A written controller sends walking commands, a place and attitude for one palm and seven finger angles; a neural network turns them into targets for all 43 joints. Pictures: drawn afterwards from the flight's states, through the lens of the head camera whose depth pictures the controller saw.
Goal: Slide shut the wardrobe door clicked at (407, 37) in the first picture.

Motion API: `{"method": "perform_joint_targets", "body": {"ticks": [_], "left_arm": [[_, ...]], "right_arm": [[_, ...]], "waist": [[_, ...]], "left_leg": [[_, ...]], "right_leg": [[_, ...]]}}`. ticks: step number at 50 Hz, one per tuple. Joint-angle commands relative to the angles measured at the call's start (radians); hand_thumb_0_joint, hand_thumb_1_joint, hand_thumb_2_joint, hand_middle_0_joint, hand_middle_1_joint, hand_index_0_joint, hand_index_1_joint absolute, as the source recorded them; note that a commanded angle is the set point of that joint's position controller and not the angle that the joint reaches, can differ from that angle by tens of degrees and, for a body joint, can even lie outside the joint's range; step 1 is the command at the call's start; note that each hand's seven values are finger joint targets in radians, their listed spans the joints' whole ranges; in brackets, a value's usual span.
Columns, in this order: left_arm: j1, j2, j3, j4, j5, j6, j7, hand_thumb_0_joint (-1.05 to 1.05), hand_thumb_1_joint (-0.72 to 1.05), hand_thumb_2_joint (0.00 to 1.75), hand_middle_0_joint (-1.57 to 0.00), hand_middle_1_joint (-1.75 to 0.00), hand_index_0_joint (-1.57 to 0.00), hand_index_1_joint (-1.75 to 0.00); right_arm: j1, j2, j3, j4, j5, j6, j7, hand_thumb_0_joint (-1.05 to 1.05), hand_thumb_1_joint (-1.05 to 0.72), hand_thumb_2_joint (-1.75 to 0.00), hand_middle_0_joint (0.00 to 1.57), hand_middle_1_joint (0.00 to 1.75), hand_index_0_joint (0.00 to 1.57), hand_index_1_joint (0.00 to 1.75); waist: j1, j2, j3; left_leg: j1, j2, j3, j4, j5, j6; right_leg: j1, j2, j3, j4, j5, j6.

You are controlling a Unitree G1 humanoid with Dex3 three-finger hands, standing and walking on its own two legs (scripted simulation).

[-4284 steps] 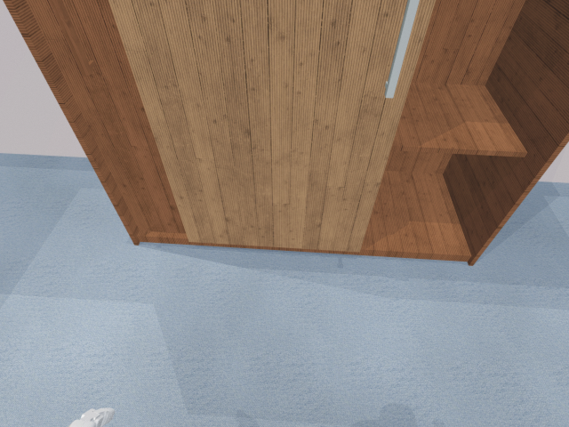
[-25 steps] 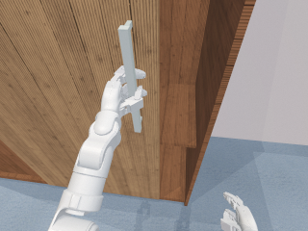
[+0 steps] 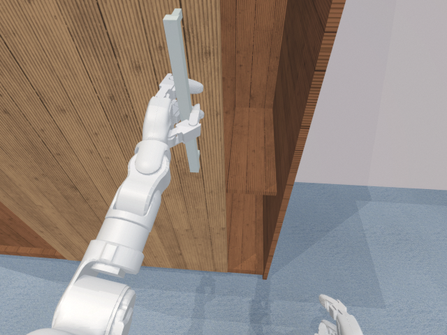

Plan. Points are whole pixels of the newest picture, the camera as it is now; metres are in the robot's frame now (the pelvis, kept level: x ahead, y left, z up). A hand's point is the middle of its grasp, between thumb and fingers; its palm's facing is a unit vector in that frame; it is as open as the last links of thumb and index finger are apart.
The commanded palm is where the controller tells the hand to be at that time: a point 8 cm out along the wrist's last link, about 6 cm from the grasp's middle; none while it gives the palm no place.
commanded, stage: step sideways, sliding the door along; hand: left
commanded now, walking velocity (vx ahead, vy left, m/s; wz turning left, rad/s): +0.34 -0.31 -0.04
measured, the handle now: (187, 105) +0.46 +0.10 +0.18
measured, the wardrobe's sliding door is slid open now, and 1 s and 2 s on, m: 0.15 0.13 0.02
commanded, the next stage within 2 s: none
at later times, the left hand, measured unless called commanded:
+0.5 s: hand (203, 123) +0.42 +0.07 +0.18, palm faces +0.15 -0.99 -0.04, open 6.0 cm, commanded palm +0.39 +0.05 +0.18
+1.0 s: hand (220, 121) +0.43 +0.04 +0.17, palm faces +0.41 -0.91 -0.04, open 6.3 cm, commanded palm +0.39 -0.01 +0.18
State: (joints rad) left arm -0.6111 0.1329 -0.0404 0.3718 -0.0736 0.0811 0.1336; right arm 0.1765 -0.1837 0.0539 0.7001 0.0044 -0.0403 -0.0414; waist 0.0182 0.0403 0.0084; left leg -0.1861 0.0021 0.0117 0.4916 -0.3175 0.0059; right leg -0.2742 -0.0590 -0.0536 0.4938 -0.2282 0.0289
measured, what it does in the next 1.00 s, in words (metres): steps to the right: right foot, then left foot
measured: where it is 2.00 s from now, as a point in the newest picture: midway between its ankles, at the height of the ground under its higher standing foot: outside the picture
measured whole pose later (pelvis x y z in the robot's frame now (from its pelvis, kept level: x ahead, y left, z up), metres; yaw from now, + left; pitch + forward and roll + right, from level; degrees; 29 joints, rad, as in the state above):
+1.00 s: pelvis +0.09 -0.17 -0.01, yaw +9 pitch -1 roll +0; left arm -0.33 0.11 0.08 -0.16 -0.03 -0.03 0.19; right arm 0.07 -0.25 -0.05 0.59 0.03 -0.11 0.00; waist 0.09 0.04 0.23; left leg -0.24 0.15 0.03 0.71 -0.32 -0.05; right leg -0.31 -0.03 -0.08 0.59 -0.25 -0.02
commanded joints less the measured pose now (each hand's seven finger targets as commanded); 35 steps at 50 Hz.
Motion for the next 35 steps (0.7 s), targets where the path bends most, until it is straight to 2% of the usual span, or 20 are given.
{"method": "perform_joint_targets", "body": {"ticks": [1,4,8,9,11,12,13,15,16,17,18,19,20,22,25,29,32,33,34,35], "left_arm": [[-0.503,0.009,-0.084,-0.319,0.015,-0.221,-0.059,0.0,0.9,0.9,-0.45,-1.4,-0.45,-1.4],[-0.539,0.021,-0.083,-0.345,0.01,-0.225,-0.056,0.0,0.9,0.9,-0.45,-1.4,-0.45,-1.4],[-0.511,0.018,-0.088,-0.384,0.017,-0.231,-0.055,0.0,0.9,0.9,-0.45,-1.4,-0.45,-1.4],[-0.514,-0.003,-0.111,-0.397,0.023,-0.232,-0.06,0.0,0.9,0.9,-0.45,-1.4,-0.45,-1.4],[-0.491,0.007,-0.092,-0.387,0.024,-0.235,-0.06,0.0,0.9,0.9,-0.45,-1.4,-0.45,-1.4],[-0.483,-0.009,-0.095,-0.39,0.027,-0.248,-0.064,0.0,0.9,0.9,-0.45,-1.4,-0.45,-1.4],[-0.5,-0.053,-0.134,-0.414,0.031,-0.264,-0.072,0.0,0.9,0.9,-0.45,-1.4,-0.45,-1.4],[-0.531,-0.098,-0.178,-0.485,0.043,-0.289,-0.076,0.0,0.9,0.9,-0.45,-1.4,-0.45,-1.4],[-0.55,-0.11,-0.204,-0.521,0.041,-0.298,-0.077,0.0,0.9,0.9,-0.45,-1.4,-0.45,-1.4],[-0.541,-0.126,-0.221,-0.556,0.03,-0.309,-0.079,0.0,0.9,0.9,-0.45,-1.4,-0.45,-1.4],[-0.557,-0.166,-0.269,-0.578,0.009,-0.305,-0.092,0.0,0.9,0.9,-0.45,-1.4,-0.45,-1.4],[-0.592,-0.173,-0.275,-0.586,0.018,-0.299,-0.102,0.0,0.9,0.9,-0.45,-1.4,-0.45,-1.4],[-0.596,-0.149,-0.256,-0.616,0.019,-0.301,-0.102,0.0,0.9,0.9,-0.45,-1.4,-0.45,-1.4],[-0.575,-0.133,-0.25,-0.643,0.018,-0.296,-0.102,0.0,0.9,0.9,-0.45,-1.4,-0.45,-1.4],[-0.527,-0.129,-0.245,-0.639,0.027,-0.283,-0.101,0.0,0.9,0.9,-0.45,-1.4,-0.45,-1.4],[-0.468,-0.091,-0.221,-0.656,0.025,-0.276,-0.103,0.0,0.9,0.9,-0.45,-1.4,-0.45,-1.4],[-0.388,-0.055,-0.191,-0.649,0.043,-0.268,-0.097,0.0,0.9,0.9,-0.45,-1.4,-0.45,-1.4],[-0.381,-0.032,-0.179,-0.671,0.048,-0.266,-0.095,0.0,0.9,0.9,-0.45,-1.4,-0.45,-1.4],[-0.355,0.003,-0.153,-0.692,0.046,-0.262,-0.085,0.0,0.9,0.9,-0.45,-1.4,-0.45,-1.4],[-0.298,0.014,-0.129,-0.701,0.046,-0.257,-0.083,0.0,0.9,0.9,-0.45,-1.4,-0.45,-1.4]], "right_arm": [[-0.12,-0.115,-0.061,-0.175,0.005,-0.044,-0.037,0.0,-0.9,-0.9,0.2,0.3,0.2,0.3],[-0.114,-0.114,-0.065,-0.18,0.003,-0.025,-0.035,0.0,-0.9,-0.9,0.2,0.3,0.2,0.3],[-0.13,-0.117,-0.069,-0.193,0.013,-0.01,-0.022,0.0,-0.9,-0.9,0.2,0.3,0.2,0.3],[-0.131,-0.112,-0.073,-0.196,0.017,-0.007,-0.02,0.0,-0.9,-0.9,0.2,0.3,0.2,0.3],[-0.116,-0.091,-0.092,-0.188,0.032,-0.008,-0.025,0.0,-0.9,-0.9,0.2,0.3,0.2,0.3],[-0.137,-0.087,-0.094,-0.185,0.027,-0.019,-0.022,0.0,-0.9,-0.9,0.2,0.3,0.2,0.3],[-0.141,-0.07,-0.088,-0.176,0.024,-0.025,-0.017,0.0,-0.9,-0.9,0.2,0.3,0.2,0.3],[-0.139,-0.056,-0.074,-0.177,0.017,-0.027,-0.014,0.0,-0.9,-0.9,0.2,0.3,0.2,0.3],[-0.139,-0.057,-0.076,-0.175,0.017,-0.025,-0.014,0.0,-0.9,-0.9,0.2,0.3,0.2,0.3],[-0.12,-0.096,-0.097,-0.185,0.016,-0.026,-0.008,0.0,-0.9,-0.9,0.2,0.3,0.2,0.3],[-0.116,-0.126,-0.116,-0.213,0.02,-0.019,0.016,0.0,-0.9,-0.9,0.2,0.3,0.2,0.3],[-0.125,-0.11,-0.11,-0.234,0.029,-0.009,0.045,0.0,-0.9,-0.9,0.2,0.3,0.2,0.3],[-0.124,-0.095,-0.114,-0.231,0.029,-0.003,0.046,0.0,-0.9,-0.9,0.2,0.3,0.2,0.3],[-0.133,-0.104,-0.113,-0.232,0.02,-0.003,0.056,0.0,-0.9,-0.9,0.2,0.3,0.2,0.3],[-0.137,-0.123,-0.119,-0.254,0.024,-0.007,0.065,0.0,-0.9,-0.9,0.2,0.3,0.2,0.3],[-0.174,-0.124,-0.116,-0.272,0.029,-0.011,0.063,0.0,-0.9,-0.9,0.2,0.3,0.2,0.3],[-0.178,-0.107,-0.104,-0.258,0.041,-0.015,0.056,0.0,-0.9,-0.9,0.2,0.3,0.2,0.3],[-0.175,-0.097,-0.103,-0.246,0.036,-0.022,0.049,0.0,-0.9,-0.9,0.2,0.3,0.2,0.3],[-0.154,-0.087,-0.112,-0.225,0.041,-0.029,0.044,0.0,-0.9,-0.9,0.2,0.3,0.2,0.3],[-0.184,-0.09,-0.121,-0.216,0.039,-0.039,0.034,0.0,-0.9,-0.9,0.2,0.3,0.2,0.3]], "waist": [[-0.055,0.072,-0.279],[-0.064,0.129,-0.23],[-0.057,0.086,-0.257],[-0.056,0.008,-0.274],[-0.043,-0.351,-0.265],[-0.027,-0.302,-0.238],[-0.026,-0.239,-0.222],[-0.055,-0.159,-0.268],[-0.08,-0.09,-0.301],[-0.093,0.043,-0.366],[-0.087,0.232,-0.402],[-0.061,0.13,-0.35],[-0.078,0.063,-0.297],[-0.088,0.067,-0.277],[-0.086,0.139,-0.3],[-0.076,0.209,-0.261],[-0.074,0.121,-0.241],[-0.083,0.028,-0.245],[-0.086,-0.153,-0.296],[-0.06,-0.318,-0.329]], "left_leg": [[0.121,0.199,-0.153,-0.092,0.168,0.095],[0.239,0.292,-0.25,-0.071,0.332,0.161],[0.155,0.223,-0.09,0.107,0.478,0.099],[0.066,0.169,-0.035,0.175,0.384,0.071],[-0.195,0.005,0.014,0.442,0.009,0.007],[-0.261,-0.004,-0.015,0.523,-0.18,0.005],[-0.258,0.02,-0.034,0.477,-0.199,0.013],[-0.106,0.031,0.013,0.152,-0.034,0.014],[0.105,0.055,0.026,-0.011,0.189,0.019],[0.395,0.203,-0.122,-0.085,0.499,0.077],[0.548,0.44,-0.399,-0.054,0.796,0.189],[0.532,0.464,-0.407,-0.032,0.757,0.23],[0.605,0.439,-0.337,0.023,0.831,0.239],[0.566,0.437,-0.3,0.048,0.809,0.226],[0.464,0.362,-0.13,0.065,0.801,0.153],[0.325,0.334,-0.017,0.123,0.768,0.086],[0.198,0.247,0.027,0.253,0.642,0.019],[0.136,0.182,0.059,0.297,0.49,-0.013],[0.036,0.106,0.058,0.354,0.292,-0.046],[-0.06,0.048,0.006,0.421,-0.04,-0.051]], "right_leg": [[-0.033,0.047,-0.019,0.173,0.002,-0.039],[-0.173,0.061,0.009,0.25,-0.201,-0.054],[0.07,0.043,0.03,0.032,0.061,-0.087],[0.172,0.005,0.077,-0.022,0.151,-0.109],[0.372,-0.171,0.344,-0.123,0.421,-0.238],[0.385,-0.214,0.357,-0.106,0.624,-0.265],[0.375,-0.227,0.291,-0.057,0.734,-0.254],[0.34,-0.158,0.146,0.032,0.784,-0.195],[0.208,-0.12,0.076,0.137,0.69,-0.148],[-0.068,-0.036,0.011,0.326,0.421,-0.076],[-0.306,0.038,0.068,0.543,-0.187,-0.045],[-0.363,0.03,0.153,0.644,-0.264,-0.069],[-0.471,0.01,0.14,0.618,-0.276,-0.065],[-0.461,-0.012,0.138,0.535,-0.279,-0.059],[-0.26,0.027,0.025,0.369,-0.143,-0.046],[-0.019,0.06,-0.04,0.217,0.011,-0.032],[0.172,0.035,-0.031,0.016,0.396,-0.032],[0.231,-0.029,0.01,-0.02,0.658,-0.043],[0.325,-0.128,0.132,0.024,0.939,-0.103],[0.386,-0.173,0.216,0.031,1.056,-0.151]]}}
